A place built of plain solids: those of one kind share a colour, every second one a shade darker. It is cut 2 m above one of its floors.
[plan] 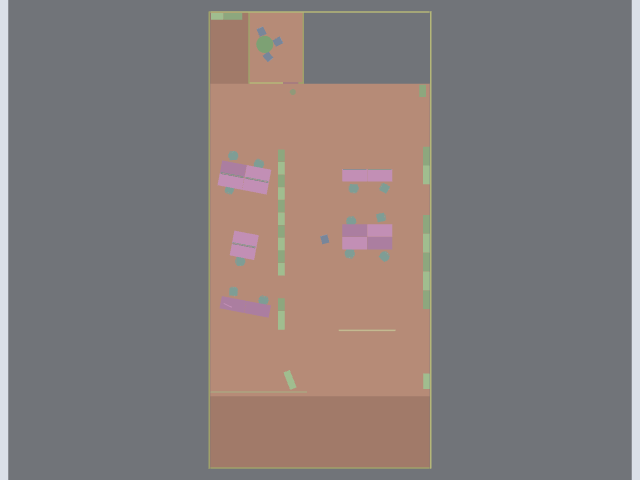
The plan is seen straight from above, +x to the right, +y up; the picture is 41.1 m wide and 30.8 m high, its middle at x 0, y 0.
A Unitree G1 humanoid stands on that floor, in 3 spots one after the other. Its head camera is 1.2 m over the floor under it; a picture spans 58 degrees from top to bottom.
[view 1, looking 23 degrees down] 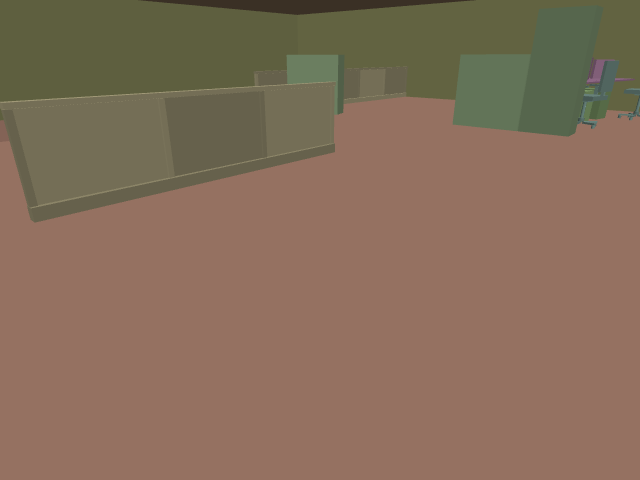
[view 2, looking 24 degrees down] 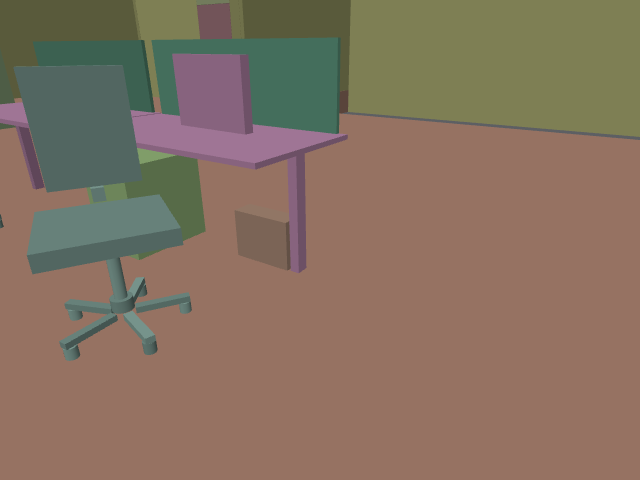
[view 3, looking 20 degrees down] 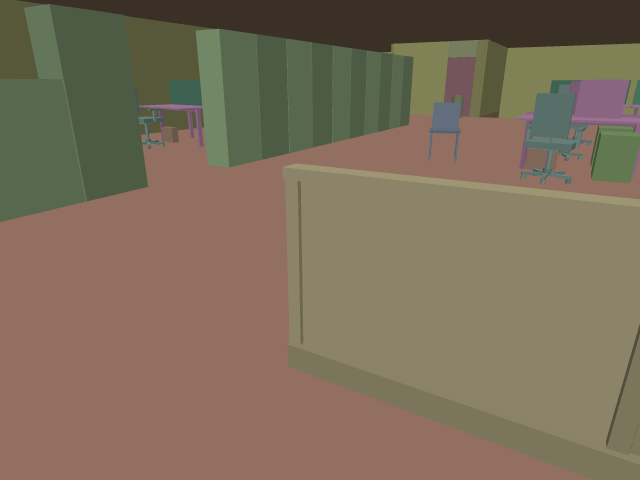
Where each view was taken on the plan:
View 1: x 5.70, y -1.98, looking -138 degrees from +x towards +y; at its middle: floor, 3.07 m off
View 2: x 5.85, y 2.38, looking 123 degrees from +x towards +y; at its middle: floor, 2.95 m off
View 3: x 2.15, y -7.19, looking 120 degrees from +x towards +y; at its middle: guard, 1.69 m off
